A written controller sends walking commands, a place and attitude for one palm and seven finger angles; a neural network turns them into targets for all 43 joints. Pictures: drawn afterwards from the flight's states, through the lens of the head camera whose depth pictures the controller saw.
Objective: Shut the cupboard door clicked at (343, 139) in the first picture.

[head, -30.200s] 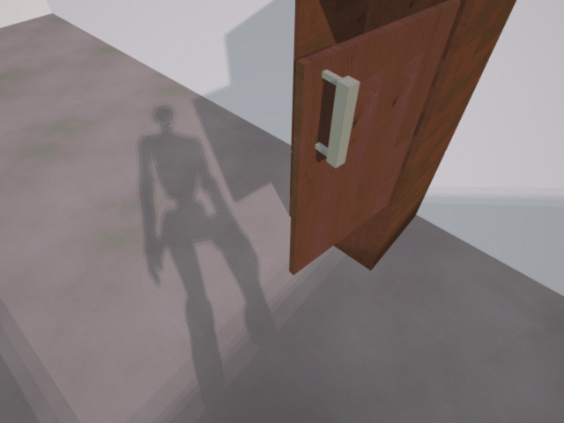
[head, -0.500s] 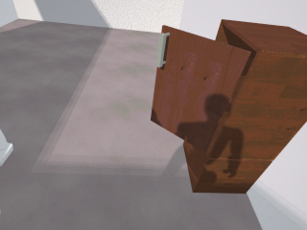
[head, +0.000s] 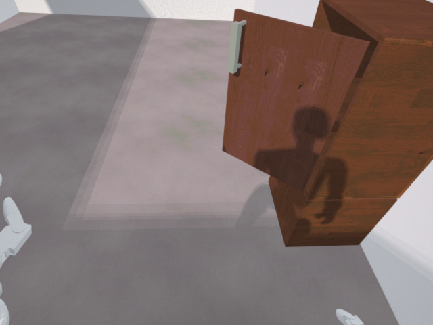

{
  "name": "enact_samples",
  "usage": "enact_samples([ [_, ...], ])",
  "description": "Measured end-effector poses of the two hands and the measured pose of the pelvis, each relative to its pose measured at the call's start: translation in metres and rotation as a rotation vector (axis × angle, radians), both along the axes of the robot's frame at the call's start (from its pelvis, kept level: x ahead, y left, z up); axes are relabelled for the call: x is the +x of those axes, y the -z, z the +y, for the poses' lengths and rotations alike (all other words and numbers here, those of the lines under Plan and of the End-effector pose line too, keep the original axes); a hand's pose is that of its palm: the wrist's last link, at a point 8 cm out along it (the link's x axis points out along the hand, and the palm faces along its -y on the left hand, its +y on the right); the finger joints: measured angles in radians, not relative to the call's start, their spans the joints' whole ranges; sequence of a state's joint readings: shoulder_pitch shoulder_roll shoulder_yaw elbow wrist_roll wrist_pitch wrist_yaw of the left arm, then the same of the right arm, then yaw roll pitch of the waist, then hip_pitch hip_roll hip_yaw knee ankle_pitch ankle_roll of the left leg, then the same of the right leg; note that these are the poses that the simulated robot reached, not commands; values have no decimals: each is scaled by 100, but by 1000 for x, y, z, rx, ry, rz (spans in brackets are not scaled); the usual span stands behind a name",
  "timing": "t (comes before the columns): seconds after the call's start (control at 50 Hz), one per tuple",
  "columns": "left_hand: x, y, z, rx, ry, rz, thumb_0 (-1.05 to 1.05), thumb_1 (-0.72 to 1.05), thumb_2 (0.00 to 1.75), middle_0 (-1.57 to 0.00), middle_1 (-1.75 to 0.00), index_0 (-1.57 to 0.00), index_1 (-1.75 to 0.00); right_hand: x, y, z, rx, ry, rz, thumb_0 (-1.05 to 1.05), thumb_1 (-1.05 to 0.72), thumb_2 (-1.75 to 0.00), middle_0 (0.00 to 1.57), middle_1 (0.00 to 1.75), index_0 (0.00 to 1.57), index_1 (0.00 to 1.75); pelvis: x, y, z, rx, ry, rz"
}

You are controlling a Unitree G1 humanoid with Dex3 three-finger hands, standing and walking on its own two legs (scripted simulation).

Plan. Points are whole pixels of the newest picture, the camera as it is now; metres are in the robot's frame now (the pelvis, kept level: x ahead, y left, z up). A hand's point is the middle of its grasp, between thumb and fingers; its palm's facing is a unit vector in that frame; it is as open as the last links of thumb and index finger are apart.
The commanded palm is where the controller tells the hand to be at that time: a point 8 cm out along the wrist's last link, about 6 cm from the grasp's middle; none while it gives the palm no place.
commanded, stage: let the arm hang, fingers relaxed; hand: left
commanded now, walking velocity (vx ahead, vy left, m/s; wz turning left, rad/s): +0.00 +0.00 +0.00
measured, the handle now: (237, 47) +0.90 +0.02 +0.16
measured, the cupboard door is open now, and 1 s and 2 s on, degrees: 51 51 51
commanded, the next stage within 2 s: look to check the result in 1.10 s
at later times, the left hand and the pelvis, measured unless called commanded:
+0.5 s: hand out of the picture +0.03 +0.20 -0.16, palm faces +0.04 -0.97 -0.23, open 7.2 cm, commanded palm none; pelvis -0.01 +0.01 +0.00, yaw +2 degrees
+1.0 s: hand out of the picture -0.03 +0.15 -0.17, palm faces +0.07 -0.99 -0.13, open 7.4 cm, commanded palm none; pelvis +0.02 +0.01 +0.01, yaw +1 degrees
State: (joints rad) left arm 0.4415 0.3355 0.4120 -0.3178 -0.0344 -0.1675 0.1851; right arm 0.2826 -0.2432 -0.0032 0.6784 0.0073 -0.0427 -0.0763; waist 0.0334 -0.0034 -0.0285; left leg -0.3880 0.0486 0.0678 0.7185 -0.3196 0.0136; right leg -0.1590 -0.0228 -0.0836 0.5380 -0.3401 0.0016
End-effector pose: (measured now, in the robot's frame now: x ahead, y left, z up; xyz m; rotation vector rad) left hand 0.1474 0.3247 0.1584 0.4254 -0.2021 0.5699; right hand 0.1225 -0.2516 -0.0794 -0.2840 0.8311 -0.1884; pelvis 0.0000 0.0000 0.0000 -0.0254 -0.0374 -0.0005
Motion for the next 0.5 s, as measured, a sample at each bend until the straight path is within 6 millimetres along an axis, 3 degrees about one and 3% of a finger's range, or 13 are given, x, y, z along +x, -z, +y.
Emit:
enact_samples([
  [0.04, 18, 43, -2, -70, 57, 95, 1, 89, 90, -20, -30, -19, -30, 11, 5, 3, -7, -47, -26, 1, -91, -90, 20, 30, 20, 30, 1, 11, 10, -22, -16, 15],
  [0.1, 35, 141, -21, -251, 135, 499, 0, 90, 90, -20, -30, -19, -30, 15, 11, 12, 12, -72, 1, 1, -91, -90, 20, 30, 20, 30, -4, 14, 16, -7, -26, 26],
  [0.16, 14, 225, -62, -398, 229, 890, 1, 91, 90, -20, -29, -19, -30, 7, 13, 23, 35, -70, 25, 1, -91, -90, 20, 30, 20, 30, -9, 11, 16, 13, -27, 35],
  [0.22, -30, 275, -107, -524, 294, 1145, 1, 91, 90, -20, -30, -19, -30, -10, 18, 30, 58, -56, 86, 1, -91, -90, 20, 30, 20, 30, -13, 8, 11, 25, -21, 32],
  [0.26, -58, 293, -125, -620, 273, 1197, -1, 92, 90, -21, -30, -20, -30, -24, 27, 29, 75, -40, 144, 1, -91, -90, 21, 30, 20, 30, -13, 10, 6, 35, -22, 34],
  [0.28, -62, 294, -124, -649, 232, 1157, -4, 95, 90, -21, -30, -20, -30, -31, 33, 29, 83, -35, 182, 1, -91, -90, 21, 30, 20, 30, -14, 11, 3, 36, -29, 36],
  [0.4, -94, 290, -96, -595, 123, 1256, -8, 97, 90, -21, -30, -20, -30, -76, 52, 29, 116, 30, 377, 1, -92, -90, 21, 30, 20, 30, -12, 3, 6, -4, -52, 23],
  [0.5, -121, 289, -72, -570, 37, 1381, -4, 94, 90, -21, -30, -20, -30, -106, 54, 32, 131, 90, 449, 0, -93, -90, 20, 30, 20, 30, -5, -4, 11, 1, -39, 3],
])
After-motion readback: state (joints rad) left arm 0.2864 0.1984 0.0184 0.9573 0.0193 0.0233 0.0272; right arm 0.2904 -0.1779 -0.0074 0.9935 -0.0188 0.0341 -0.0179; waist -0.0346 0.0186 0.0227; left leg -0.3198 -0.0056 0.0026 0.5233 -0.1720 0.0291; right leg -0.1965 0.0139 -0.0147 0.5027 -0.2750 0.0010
